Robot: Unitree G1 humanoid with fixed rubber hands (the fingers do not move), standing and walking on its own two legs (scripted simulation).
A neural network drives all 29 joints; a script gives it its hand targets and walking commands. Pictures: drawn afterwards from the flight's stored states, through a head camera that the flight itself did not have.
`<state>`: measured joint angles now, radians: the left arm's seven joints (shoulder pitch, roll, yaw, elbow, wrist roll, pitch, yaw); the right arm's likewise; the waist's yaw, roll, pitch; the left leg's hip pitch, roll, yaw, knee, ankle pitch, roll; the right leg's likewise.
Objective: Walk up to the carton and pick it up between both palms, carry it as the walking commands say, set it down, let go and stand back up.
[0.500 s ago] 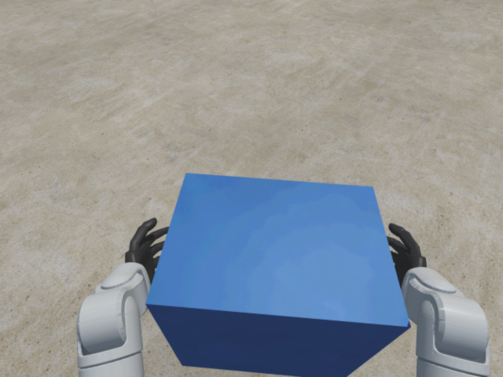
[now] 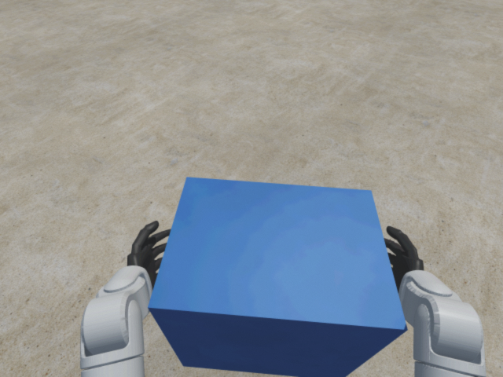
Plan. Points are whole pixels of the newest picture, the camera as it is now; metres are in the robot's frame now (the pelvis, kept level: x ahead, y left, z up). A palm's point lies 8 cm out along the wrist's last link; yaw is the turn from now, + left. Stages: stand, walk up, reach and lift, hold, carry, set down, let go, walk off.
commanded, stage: carry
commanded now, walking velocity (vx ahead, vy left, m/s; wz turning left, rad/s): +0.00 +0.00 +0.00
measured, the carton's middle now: (269, 286) +0.27 +0.00 -0.02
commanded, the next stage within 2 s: hold in 1.00 s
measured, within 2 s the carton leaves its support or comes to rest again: neither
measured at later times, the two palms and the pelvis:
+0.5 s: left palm (143, 273) +0.25 +0.19 +0.06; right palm (404, 278) +0.25 -0.20 +0.06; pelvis +0.00 +0.00 +0.00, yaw +0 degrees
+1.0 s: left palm (144, 274) +0.25 +0.19 +0.05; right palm (402, 278) +0.25 -0.20 +0.05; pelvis +0.00 +0.00 +0.00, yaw +0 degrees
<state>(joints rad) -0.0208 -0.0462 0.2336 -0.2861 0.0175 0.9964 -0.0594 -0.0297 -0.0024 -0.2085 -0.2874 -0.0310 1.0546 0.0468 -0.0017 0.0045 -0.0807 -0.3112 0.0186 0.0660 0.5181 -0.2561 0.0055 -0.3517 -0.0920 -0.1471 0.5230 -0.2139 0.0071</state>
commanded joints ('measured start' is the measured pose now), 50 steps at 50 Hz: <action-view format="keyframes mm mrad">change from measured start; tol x2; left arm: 1 -377 -670 -717 -92 -214 19 -142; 50 -354 -621 -660 -15 -152 -94 -128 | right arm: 1 -476 686 709 -214 265 -56 149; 50 -458 635 636 -129 199 -166 139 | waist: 1 1 -10 -214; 50 4 -12 -217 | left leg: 1 44 97 -90 -90 114 22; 50 48 100 -74 -77 129 21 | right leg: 1 120 -78 79 -64 136 -23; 50 117 -77 73 -70 127 -21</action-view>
